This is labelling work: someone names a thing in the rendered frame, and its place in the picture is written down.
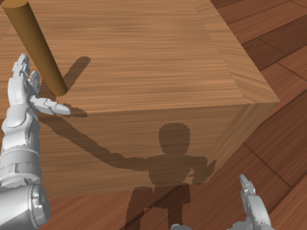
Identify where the left robot arm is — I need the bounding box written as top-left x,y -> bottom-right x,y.
0,104 -> 51,230

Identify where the left robot hand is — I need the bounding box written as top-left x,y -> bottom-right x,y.
8,54 -> 71,115

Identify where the right robot hand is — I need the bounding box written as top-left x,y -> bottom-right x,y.
226,174 -> 272,230

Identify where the can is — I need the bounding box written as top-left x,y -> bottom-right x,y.
1,0 -> 68,97

